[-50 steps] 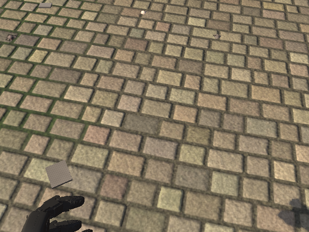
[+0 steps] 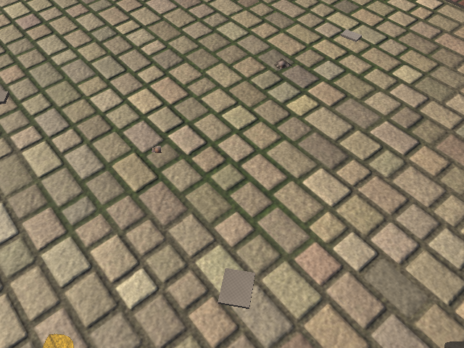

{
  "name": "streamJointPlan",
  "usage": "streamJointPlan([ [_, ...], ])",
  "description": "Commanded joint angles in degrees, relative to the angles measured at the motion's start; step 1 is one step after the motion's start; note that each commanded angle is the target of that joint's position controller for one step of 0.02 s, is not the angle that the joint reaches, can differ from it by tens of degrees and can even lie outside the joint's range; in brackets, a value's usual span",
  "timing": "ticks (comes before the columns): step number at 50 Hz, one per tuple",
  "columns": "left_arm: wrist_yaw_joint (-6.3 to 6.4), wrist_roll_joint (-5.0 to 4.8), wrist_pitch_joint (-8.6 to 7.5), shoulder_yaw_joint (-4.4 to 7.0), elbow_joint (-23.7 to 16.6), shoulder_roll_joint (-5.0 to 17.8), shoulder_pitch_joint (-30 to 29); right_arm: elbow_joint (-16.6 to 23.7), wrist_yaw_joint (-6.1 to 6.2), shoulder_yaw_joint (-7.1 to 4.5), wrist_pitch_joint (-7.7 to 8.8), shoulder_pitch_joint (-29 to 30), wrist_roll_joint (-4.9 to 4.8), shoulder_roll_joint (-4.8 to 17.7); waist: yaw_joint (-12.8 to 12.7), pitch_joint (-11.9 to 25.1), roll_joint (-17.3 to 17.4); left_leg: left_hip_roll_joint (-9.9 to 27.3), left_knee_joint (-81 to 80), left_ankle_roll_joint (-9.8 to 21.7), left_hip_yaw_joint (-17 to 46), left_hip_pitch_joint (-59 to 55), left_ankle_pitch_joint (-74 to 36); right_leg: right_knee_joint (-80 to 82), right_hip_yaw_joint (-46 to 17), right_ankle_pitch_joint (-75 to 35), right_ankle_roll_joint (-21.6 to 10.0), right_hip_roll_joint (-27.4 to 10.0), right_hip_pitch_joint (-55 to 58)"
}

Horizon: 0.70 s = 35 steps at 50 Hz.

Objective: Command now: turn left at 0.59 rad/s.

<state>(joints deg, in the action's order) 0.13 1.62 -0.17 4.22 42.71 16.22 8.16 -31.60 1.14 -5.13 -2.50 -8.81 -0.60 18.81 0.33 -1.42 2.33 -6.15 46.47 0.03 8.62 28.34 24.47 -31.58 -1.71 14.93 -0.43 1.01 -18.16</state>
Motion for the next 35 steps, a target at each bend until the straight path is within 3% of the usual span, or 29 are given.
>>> streamJointPlan([
  [1,1.25,0.02,-0.86,1.88,-6.0,7.4,-5.9,2.7,-0.18,-3.67,0.77,-3.2,-0.16,10.0,2.2,3.1,-10.5,3.6,22.0,-2.6,-0.7,8.0,4.0,14.1,-16.9,-12.6,-12.2,-18.9,5.9],
  [3,1.95,-1.25,-0.59,1.4,-6.2,6.5,-5.8,1.9,-0.23,-2.83,-0.01,-3.6,-0.06,6.9,1.2,2.1,-9.4,4.4,25.3,-4.3,-2.4,10.2,-0.9,13.3,-10.3,-16.0,-10.8,-15.7,8.1],
  [6,2.46,-0.68,0.28,1.74,-5.4,7.6,-1.1,3.9,-0.57,-1.38,-0.12,1.1,-0.77,3.9,-2.1,3.1,-10.6,6.1,17.5,-5.6,-6.1,11.0,-3.0,13.1,-5.6,-20.0,-11.8,-15.2,13.6],
  [8,2.35,-0.76,0.72,2.31,-5.2,9.2,0.3,4.9,-0.9,-0.67,-0.13,2.8,-0.44,2.8,-3.4,4.6,-11.9,7.5,10.6,-5.8,-7.3,8.1,-1.6,12.4,-4.1,-21.5,-12.2,-16.4,15.7],
  [10,1.93,-1.14,1.01,2.96,-5.2,11.0,0.0,5.4,-1.37,-0.22,-0.13,3.2,-0.26,2.4,-3.6,5.3,-12.9,8.1,4.1,-5.1,-9.3,2.5,0.0,12.1,-2.2,-23.1,-12.2,-17.4,14.1],
  [13,1.29,-2.08,0.96,3.39,-4.9,12.1,0.0,5.0,-1.88,-0.82,-0.46,1.4,-0.62,3.9,-3.0,5.8,-13.9,7.3,-4.5,-3.4,-11.7,-3.4,-2.0,10.5,-1.1,-23.8,-11.4,-18.8,13.2],
  [15,1.08,-3.29,0.79,3.38,-4.6,12.1,-1.1,4.0,-2.11,-1.27,-0.74,-1.8,-0.59,3.9,-0.5,5.9,-12.9,6.0,-15.5,-0.9,-13.2,-9.9,-9.0,6.7,0.9,-22.2,-8.9,-18.5,11.7],
  [16,0.98,-3.52,0.57,3.02,-3.8,10.6,0.3,3.1,-1.81,-1.88,-0.79,-4.2,-0.53,4.7,0.4,6.7,-10.9,4.8,-21.2,1.0,-12.8,-16.3,-13.4,2.4,3.3,-18.3,-6.1,-17.1,8.6],
  [17,0.67,-2.36,0.33,2.37,-3.0,7.9,3.1,2.9,-1.21,-3.1,-0.61,-6.5,-0.59,8.2,0.5,8.0,-1.8,9.4,-24.4,3.7,-4.7,-26.4,-27.1,-8.0,8.2,-8.2,-1.3,-13.4,0.0],
  [18,0.33,1.35,0.08,0.58,-6.0,3.5,2.1,4.8,-0.28,-4.08,-0.24,-6.7,0.14,15.0,-1.4,8.2,17.3,25.5,-22.0,12.1,17.3,-34.8,-53.0,-26.9,10.6,24.0,4.5,-5.4,-18.6],
  [19,1.03,-0.07,-0.24,1.61,-7.6,7.0,-4.0,5.0,-1.2,-3.47,1.17,-8.3,2.3,13.1,4.3,12.4,13.1,29.5,-24.5,21.1,22.3,-29.3,-48.5,-36.2,0.7,25.8,5.1,-2.4,-21.6],
  [20,1.39,-1.6,0.04,2.25,-7.6,9.0,-5.6,4.3,-1.5,-2.74,2.16,-6.5,2.36,11.3,3.2,9.0,8.1,25.8,-25.5,19.2,17.1,-27.0,-42.3,-39.5,-1.2,21.2,4.7,-3.5,-22.3],
  [21,1.68,-1.64,0.3,2.49,-7.0,9.0,-4.8,3.8,-1.15,-2.37,2.5,-3.4,1.28,9.7,1.3,6.7,6.0,22.3,-25.5,15.7,13.0,-24.7,-37.0,-38.3,-1.8,15.8,4.3,-4.2,-22.5],
  [22,2.1,-1.07,0.59,2.58,-6.1,8.7,-4.1,4.0,-0.72,-1.85,2.36,-1.2,0.38,8.4,0.4,6.0,4.2,20.1,-25.3,13.4,11.1,-23.0,-34.2,-36.6,-2.3,12.2,4.4,-4.6,-21.8],
  [23,2.16,-0.66,0.73,2.67,-6.0,8.7,-3.0,4.2,-0.33,-1.56,2.11,0.8,0.05,8.3,-0.8,5.8,4.5,18.6,-25.4,12.9,9.7,-20.2,-35.2,-36.1,-2.0,9.0,4.9,-3.9,-19.4],
  [25,1.84,-0.92,0.55,2.41,-5.4,7.5,-1.2,4.4,0.26,-1.21,1.87,1.3,0.7,7.8,-1.6,7.4,5.1,17.1,-25.6,12.9,8.8,-19.0,-34.8,-34.4,-1.4,5.4,5.5,-2.4,-16.4],
  [29,1.74,-1.16,0.33,1.48,-6.0,5.6,-3.2,3.7,0.76,-1.63,1.58,-0.1,0.45,8.5,-0.2,7.3,5.6,16.0,-25.0,13.0,11.5,-19.8,-27.7,-21.7,-2.4,4.6,5.9,-1.0,-14.4],
  [35,0.58,-1.96,-0.7,1.72,-6.7,6.3,-3.6,3.8,-0.01,-2.08,0.82,0.8,0.22,9.5,0.7,6.2,7.6,15.1,-23.9,13.0,19.3,-16.5,-21.7,-9.4,-3.1,7.4,4.4,1.4,-6.8],
])
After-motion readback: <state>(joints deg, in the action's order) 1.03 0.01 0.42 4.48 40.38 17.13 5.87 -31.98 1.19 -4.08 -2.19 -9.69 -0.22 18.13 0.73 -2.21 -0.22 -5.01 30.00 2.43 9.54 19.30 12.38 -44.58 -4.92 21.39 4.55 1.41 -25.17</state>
